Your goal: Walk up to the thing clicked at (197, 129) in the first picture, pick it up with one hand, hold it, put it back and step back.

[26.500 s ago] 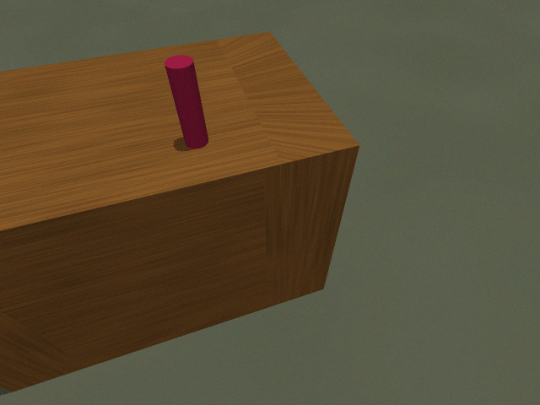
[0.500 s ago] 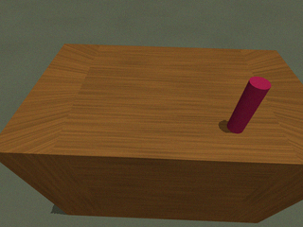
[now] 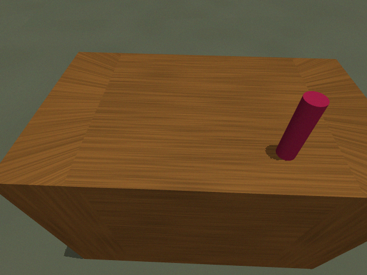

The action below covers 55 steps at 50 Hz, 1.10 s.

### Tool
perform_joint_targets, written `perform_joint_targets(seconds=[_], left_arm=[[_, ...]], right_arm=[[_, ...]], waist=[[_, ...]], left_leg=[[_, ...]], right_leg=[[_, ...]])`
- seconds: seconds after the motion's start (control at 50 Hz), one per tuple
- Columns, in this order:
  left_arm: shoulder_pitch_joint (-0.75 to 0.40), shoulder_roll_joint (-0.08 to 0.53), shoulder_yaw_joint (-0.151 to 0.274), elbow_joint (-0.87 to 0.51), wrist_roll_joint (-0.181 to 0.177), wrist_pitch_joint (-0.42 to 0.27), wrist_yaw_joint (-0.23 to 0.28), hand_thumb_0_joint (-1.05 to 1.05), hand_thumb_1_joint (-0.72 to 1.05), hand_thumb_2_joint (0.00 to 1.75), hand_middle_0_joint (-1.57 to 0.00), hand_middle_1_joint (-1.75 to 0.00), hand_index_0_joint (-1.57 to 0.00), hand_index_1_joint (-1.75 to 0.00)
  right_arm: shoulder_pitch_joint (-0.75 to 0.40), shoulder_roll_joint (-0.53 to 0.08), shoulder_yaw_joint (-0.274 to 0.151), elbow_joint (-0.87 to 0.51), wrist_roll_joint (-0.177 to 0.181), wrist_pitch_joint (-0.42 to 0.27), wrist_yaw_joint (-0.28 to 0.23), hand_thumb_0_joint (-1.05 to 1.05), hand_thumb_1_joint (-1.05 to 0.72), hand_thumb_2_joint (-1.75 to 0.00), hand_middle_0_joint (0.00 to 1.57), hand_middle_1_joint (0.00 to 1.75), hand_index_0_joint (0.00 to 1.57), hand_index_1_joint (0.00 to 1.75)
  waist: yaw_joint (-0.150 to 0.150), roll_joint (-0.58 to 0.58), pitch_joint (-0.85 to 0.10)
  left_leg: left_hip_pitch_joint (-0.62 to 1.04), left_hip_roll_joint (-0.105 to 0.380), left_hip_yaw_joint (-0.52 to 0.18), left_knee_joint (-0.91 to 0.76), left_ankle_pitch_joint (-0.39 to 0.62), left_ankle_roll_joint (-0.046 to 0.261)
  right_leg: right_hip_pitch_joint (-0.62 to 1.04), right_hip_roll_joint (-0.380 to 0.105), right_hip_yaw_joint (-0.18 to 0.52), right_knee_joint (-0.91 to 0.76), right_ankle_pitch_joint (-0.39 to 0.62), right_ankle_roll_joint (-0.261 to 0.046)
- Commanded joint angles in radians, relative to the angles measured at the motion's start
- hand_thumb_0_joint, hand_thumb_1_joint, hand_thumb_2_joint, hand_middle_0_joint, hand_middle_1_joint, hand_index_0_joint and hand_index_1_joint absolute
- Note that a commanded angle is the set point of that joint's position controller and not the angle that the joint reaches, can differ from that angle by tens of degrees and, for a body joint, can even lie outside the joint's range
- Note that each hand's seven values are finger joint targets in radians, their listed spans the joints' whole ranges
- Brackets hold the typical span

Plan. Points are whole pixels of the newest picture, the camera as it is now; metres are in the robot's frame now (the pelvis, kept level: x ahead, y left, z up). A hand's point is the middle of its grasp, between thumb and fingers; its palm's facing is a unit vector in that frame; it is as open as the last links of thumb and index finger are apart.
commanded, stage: stand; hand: right
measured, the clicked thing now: (298, 129) +0.45 -0.27 +0.06
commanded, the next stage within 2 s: none
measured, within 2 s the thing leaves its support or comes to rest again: neither
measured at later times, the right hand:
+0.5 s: hand out of the picture +0.08 -0.25 -0.16, palm faces -0.03 +0.94 -0.35, open 7.5 cm
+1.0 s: hand out of the picture +0.08 -0.25 -0.16, palm faces -0.04 +0.94 -0.35, open 7.4 cm
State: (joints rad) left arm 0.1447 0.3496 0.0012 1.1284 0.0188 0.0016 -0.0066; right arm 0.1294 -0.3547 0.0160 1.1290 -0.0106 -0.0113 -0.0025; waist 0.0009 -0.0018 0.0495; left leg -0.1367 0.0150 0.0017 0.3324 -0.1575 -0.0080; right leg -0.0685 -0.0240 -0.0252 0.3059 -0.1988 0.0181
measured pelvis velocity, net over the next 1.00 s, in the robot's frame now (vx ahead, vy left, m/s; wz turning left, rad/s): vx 0.01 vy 0.00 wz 0.00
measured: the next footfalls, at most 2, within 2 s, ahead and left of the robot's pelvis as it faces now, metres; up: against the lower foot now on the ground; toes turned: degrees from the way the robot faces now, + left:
none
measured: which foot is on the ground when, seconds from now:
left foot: down 0.00-1.00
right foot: down 0.00-1.00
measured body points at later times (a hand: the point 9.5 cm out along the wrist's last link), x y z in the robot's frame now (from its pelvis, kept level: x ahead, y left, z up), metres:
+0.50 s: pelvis +0.00 +0.00 +0.00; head +0.01 +0.00 +0.45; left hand +0.07 +0.30 -0.13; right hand +0.08 -0.30 -0.13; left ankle +0.02 +0.12 -0.75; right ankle -0.02 -0.13 -0.75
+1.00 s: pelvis +0.01 +0.00 +0.00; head +0.02 +0.00 +0.45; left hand +0.07 +0.30 -0.14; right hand +0.08 -0.30 -0.13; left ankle +0.02 +0.12 -0.75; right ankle -0.02 -0.13 -0.75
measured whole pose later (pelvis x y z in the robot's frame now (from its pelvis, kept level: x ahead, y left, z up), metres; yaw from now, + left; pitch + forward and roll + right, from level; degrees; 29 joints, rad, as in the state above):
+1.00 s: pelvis +0.01 +0.00 +0.00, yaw +0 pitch -2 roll +0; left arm 0.13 0.35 0.00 1.12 0.02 0.00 0.00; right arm 0.11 -0.35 0.01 1.13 -0.01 -0.01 0.00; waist 0.00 0.00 0.05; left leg -0.13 0.02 0.00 0.33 -0.17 -0.01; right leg -0.05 -0.02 -0.03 0.29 -0.20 0.02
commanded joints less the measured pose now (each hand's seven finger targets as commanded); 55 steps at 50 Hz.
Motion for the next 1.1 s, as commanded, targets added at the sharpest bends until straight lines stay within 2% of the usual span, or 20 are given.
perform_joint_targets(seconds=[0.0,0.12,0.16,0.24,0.32,0.36,0.46,0.52,0.62,0.68,0.78,0.86,0.9,1.08], left_arm=[[-0.025,0.212,0.036,-0.061,-0.005,-0.026,0.016,0.0,0.9,0.9,-0.2,-0.3,-0.2,-0.3],[-0.03,0.216,0.037,-0.062,-0.004,-0.024,0.016,0.0,0.9,0.9,-0.2,-0.3,-0.2,-0.3],[-0.031,0.214,0.037,-0.063,-0.005,-0.024,0.016,0.0,0.9,0.9,-0.2,-0.3,-0.2,-0.3],[-0.029,0.212,0.037,-0.061,-0.007,-0.023,0.015,0.0,0.9,0.9,-0.2,-0.3,-0.2,-0.3],[-0.032,0.215,0.039,-0.065,-0.004,-0.025,0.016,0.0,0.9,0.9,-0.2,-0.3,-0.2,-0.3],[-0.031,0.21,0.038,-0.06,-0.005,-0.024,0.017,0.0,0.9,0.9,-0.2,-0.3,-0.2,-0.3],[-0.037,0.208,0.04,-0.063,-0.005,-0.024,0.016,0.0,0.9,0.9,-0.2,-0.3,-0.2,-0.3],[-0.032,0.21,0.041,-0.063,-0.006,-0.026,0.015,0.0,0.9,0.9,-0.2,-0.3,-0.2,-0.3],[-0.038,0.21,0.041,-0.066,-0.008,-0.028,0.017,0.0,0.9,0.9,-0.2,-0.3,-0.2,-0.3],[-0.031,0.211,0.04,-0.069,-0.007,-0.03,0.018,0.0,0.9,0.9,-0.2,-0.3,-0.2,-0.3],[-0.031,0.208,0.039,-0.065,-0.006,-0.027,0.017,0.0,0.9,0.9,-0.2,-0.3,-0.2,-0.3],[-0.034,0.211,0.042,-0.065,-0.006,-0.027,0.018,0.0,0.9,0.9,-0.2,-0.3,-0.2,-0.3],[-0.03,0.21,0.041,-0.065,-0.005,-0.027,0.017,0.0,0.9,0.9,-0.2,-0.3,-0.2,-0.3],[-0.034,0.206,0.042,-0.067,-0.005,-0.025,0.016,0.0,0.9,0.9,-0.2,-0.3,-0.2,-0.3]], right_arm=[[-0.042,-0.217,-0.043,-0.061,0.001,-0.024,-0.01,0.0,-0.29,-0.88,0.2,0.3,0.2,0.3],[-0.039,-0.216,-0.042,-0.06,0.0,-0.02,-0.01,0.0,-0.77,-0.9,0.2,0.3,0.2,0.3],[-0.04,-0.215,-0.041,-0.061,0.0,-0.021,-0.011,0.0,-0.9,-0.9,0.2,0.3,0.2,0.3],[-0.04,-0.217,-0.043,-0.057,0.002,-0.021,-0.011,0.0,-0.9,-0.9,0.2,0.3,0.2,0.3],[-0.046,-0.213,-0.043,-0.062,0.001,-0.023,-0.011,0.0,-0.9,-0.9,0.2,0.3,0.2,0.3],[-0.047,-0.211,-0.044,-0.061,0.002,-0.02,-0.011,0.0,-0.9,-0.9,0.2,0.3,0.2,0.3],[-0.046,-0.21,-0.046,-0.061,0.001,-0.02,-0.009,0.0,-0.9,-0.9,0.2,0.3,0.2,0.3],[-0.045,-0.211,-0.046,-0.062,0.001,-0.021,-0.009,0.0,-0.9,-0.9,0.2,0.3,0.2,0.3],[-0.04,-0.21,-0.047,-0.061,0.002,-0.02,-0.01,0.0,-0.9,-0.9,0.2,0.3,0.2,0.3],[-0.048,-0.211,-0.047,-0.066,0.002,-0.02,-0.01,0.0,-0.9,-0.9,0.2,0.3,0.2,0.3],[-0.047,-0.209,-0.044,-0.062,0.002,-0.018,-0.01,0.0,-0.9,-0.9,0.2,0.3,0.2,0.3],[-0.043,-0.21,-0.044,-0.063,0.001,-0.02,-0.01,0.0,-0.9,-0.9,0.2,0.3,0.2,0.3],[-0.049,-0.212,-0.046,-0.062,0.001,-0.019,-0.011,0.0,-0.9,-0.9,0.2,0.3,0.2,0.3],[-0.051,-0.212,-0.048,-0.061,0.002,-0.022,-0.009,0.0,-0.9,-0.9,0.2,0.3,0.2,0.3]], waist=[[0.002,0.009,-0.072],[0.001,0.0,-0.053],[0.001,0.009,-0.067],[0.002,0.006,-0.059],[0.005,0.001,-0.072],[0.002,-0.001,-0.051],[0.0,-0.001,-0.046],[0.004,0.005,-0.063],[-0.003,-0.006,-0.067],[0.001,0.004,-0.089],[0.003,0.008,-0.066],[0.002,0.008,-0.067],[0.002,0.004,-0.056],[0.004,0.012,-0.059]], left_leg=[[0.038,0.114,-0.101,-0.035,0.167,0.032],[0.029,0.111,-0.099,-0.04,0.13,0.032],[0.033,0.117,-0.1,-0.038,0.151,0.032],[0.037,0.115,-0.1,-0.04,0.147,0.032],[0.045,0.119,-0.098,-0.034,0.184,0.036],[0.038,0.113,-0.1,-0.044,0.141,0.032],[0.026,0.112,-0.102,-0.049,0.112,0.031],[0.038,0.114,-0.1,-0.039,0.162,0.033],[0.043,0.114,-0.101,-0.035,0.169,0.029],[0.053,0.118,-0.095,-0.018,0.21,0.035],[0.033,0.116,-0.099,-0.032,0.171,0.032],[0.041,0.118,-0.103,-0.037,0.19,0.031],[0.039,0.116,-0.103,-0.041,0.152,0.03],[0.036,0.116,-0.108,-0.046,0.153,0.029]], right_leg=[[-0.013,-0.113,0.086,-0.052,0.134,-0.033],[-0.028,-0.111,0.082,-0.061,0.108,-0.032],[-0.016,-0.114,0.083,-0.052,0.122,-0.033],[-0.019,-0.115,0.087,-0.057,0.115,-0.037],[-0.007,-0.117,0.082,-0.05,0.155,-0.035],[-0.025,-0.113,0.08,-0.057,0.111,-0.032],[-0.027,-0.113,0.084,-0.064,0.089,-0.036],[-0.008,-0.116,0.084,-0.058,0.133,-0.036],[-0.013,-0.118,0.085,-0.061,0.138,-0.035],[0.007,-0.12,0.081,-0.054,0.193,-0.032],[0.003,-0.118,0.079,-0.062,0.154,-0.031],[-0.002,-0.116,0.075,-0.054,0.15,-0.032],[-0.015,-0.113,0.075,-0.064,0.11,-0.031],[-0.011,-0.116,0.074,-0.057,0.106,-0.035]])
